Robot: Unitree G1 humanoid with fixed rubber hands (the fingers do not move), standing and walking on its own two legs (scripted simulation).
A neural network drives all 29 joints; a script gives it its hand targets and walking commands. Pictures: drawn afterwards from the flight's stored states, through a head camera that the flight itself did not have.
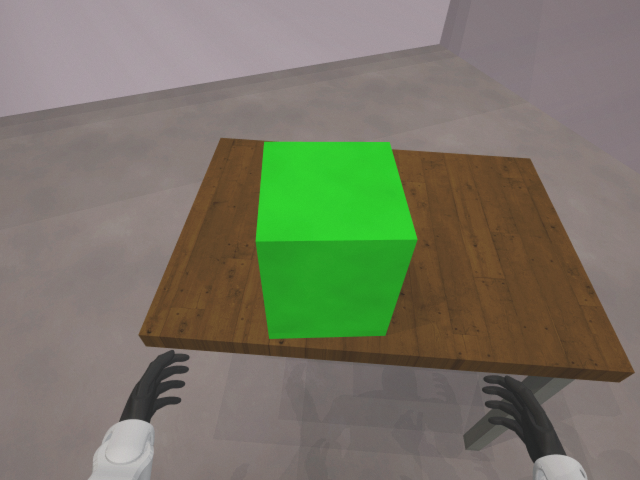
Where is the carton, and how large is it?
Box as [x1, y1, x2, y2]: [256, 142, 417, 338]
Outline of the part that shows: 264,142 256,231 256,247 269,338 384,335 417,239 389,142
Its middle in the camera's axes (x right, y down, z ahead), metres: +0.01 +0.00 +0.64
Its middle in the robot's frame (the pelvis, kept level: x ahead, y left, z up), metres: +0.47 +0.01 +0.00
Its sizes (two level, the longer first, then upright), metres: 0.210 0.200 0.250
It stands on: a table, 0.65 m high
